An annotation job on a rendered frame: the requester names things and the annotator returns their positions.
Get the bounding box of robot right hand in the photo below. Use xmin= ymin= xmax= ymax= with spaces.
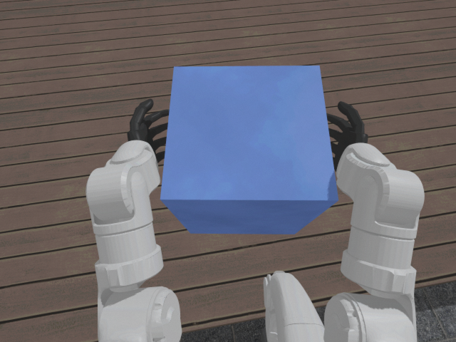
xmin=326 ymin=101 xmax=368 ymax=171

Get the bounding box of robot left hand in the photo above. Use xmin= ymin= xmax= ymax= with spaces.
xmin=127 ymin=99 xmax=170 ymax=163

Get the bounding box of robot left upper arm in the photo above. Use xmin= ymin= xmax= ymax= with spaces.
xmin=98 ymin=286 xmax=182 ymax=342

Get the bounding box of robot right thigh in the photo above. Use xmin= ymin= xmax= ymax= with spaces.
xmin=264 ymin=273 xmax=325 ymax=342

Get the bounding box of right robot forearm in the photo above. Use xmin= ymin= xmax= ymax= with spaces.
xmin=336 ymin=142 xmax=425 ymax=341

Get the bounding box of robot right shin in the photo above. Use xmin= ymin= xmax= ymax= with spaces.
xmin=265 ymin=271 xmax=285 ymax=342

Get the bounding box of carton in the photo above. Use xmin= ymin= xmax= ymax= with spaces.
xmin=160 ymin=66 xmax=338 ymax=234

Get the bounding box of robot right upper arm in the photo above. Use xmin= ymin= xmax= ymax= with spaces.
xmin=323 ymin=292 xmax=417 ymax=342

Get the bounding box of left robot forearm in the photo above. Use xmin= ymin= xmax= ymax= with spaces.
xmin=85 ymin=140 xmax=164 ymax=340

